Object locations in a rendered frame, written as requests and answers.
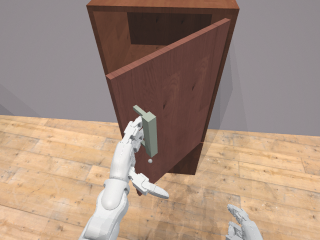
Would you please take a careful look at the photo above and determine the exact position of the cupboard door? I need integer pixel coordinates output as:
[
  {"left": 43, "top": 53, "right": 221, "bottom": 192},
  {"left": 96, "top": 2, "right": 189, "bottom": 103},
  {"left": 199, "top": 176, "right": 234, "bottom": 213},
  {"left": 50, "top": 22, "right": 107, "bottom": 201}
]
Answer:
[{"left": 105, "top": 18, "right": 231, "bottom": 196}]

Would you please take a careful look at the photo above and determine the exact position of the left robot forearm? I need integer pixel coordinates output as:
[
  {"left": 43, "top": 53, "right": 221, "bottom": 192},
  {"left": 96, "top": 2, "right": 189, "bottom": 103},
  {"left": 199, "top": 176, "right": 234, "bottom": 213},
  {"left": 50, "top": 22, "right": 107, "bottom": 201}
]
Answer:
[{"left": 78, "top": 178, "right": 130, "bottom": 240}]

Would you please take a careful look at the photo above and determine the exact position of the left robot hand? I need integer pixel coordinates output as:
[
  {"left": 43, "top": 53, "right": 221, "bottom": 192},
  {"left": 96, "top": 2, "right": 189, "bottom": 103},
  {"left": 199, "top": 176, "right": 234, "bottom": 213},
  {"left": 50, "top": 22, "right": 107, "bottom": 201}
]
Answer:
[{"left": 109, "top": 116, "right": 169, "bottom": 199}]

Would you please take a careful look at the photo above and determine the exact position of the handle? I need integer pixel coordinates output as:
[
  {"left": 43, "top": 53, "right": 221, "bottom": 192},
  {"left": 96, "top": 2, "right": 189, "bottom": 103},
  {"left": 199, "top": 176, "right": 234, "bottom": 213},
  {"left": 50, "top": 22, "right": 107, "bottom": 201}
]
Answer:
[{"left": 133, "top": 105, "right": 158, "bottom": 158}]

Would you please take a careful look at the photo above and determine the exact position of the right robot hand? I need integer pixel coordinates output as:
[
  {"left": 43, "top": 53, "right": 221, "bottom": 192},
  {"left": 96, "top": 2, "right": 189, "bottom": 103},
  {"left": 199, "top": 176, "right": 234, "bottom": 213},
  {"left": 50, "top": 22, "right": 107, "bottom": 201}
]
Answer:
[{"left": 225, "top": 204, "right": 263, "bottom": 240}]

